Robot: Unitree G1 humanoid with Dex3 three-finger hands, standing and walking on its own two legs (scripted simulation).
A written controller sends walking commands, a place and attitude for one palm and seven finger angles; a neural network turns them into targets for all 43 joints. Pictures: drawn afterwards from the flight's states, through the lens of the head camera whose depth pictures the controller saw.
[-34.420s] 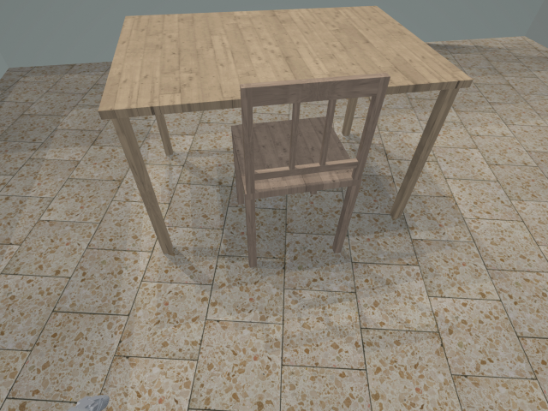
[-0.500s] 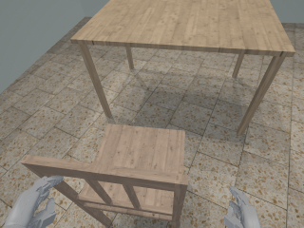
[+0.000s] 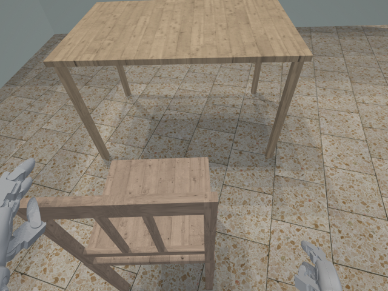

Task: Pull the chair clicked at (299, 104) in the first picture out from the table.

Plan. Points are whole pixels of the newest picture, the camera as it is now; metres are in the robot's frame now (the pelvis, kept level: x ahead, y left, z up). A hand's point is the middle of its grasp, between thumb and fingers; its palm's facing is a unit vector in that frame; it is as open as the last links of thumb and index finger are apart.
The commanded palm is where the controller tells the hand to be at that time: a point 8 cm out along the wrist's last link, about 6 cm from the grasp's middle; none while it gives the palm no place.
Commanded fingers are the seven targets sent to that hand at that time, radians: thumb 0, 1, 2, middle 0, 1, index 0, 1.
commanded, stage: step back with the hand held close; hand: left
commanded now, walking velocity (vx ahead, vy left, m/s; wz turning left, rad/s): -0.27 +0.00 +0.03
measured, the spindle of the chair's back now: (113, 234) +0.28 +0.22 -0.11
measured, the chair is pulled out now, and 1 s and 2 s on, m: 0.63 0.63 0.63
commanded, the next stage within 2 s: stop stepping back and stand still in 1.00 s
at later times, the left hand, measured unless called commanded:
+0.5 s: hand (1, 261) +0.15 +0.27 +0.13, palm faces +0.36 -0.83 -0.43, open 7.4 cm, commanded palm +0.08 +0.33 +0.18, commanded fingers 0.00 0.90 0.90 -0.20 -0.30 -0.20 -0.30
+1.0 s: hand out of the picture +0.05 +0.25 +0.16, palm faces +0.30 -0.80 -0.53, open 7.4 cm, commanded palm -0.02 +0.32 +0.18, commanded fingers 0.00 0.90 0.90 -0.20 -0.30 -0.20 -0.30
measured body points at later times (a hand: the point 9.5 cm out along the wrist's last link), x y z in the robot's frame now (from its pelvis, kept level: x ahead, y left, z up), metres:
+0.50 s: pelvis -0.05 +0.02 -0.01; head -0.04 +0.04 +0.44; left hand +0.13 +0.32 +0.16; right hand +0.13 -0.21 -0.08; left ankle -0.03 +0.15 -0.74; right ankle +0.03 -0.11 -0.74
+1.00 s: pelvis -0.15 +0.01 -0.01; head -0.11 +0.04 +0.44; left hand +0.03 +0.29 +0.19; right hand +0.02 -0.24 -0.08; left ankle -0.14 +0.15 -0.73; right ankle -0.12 -0.12 -0.74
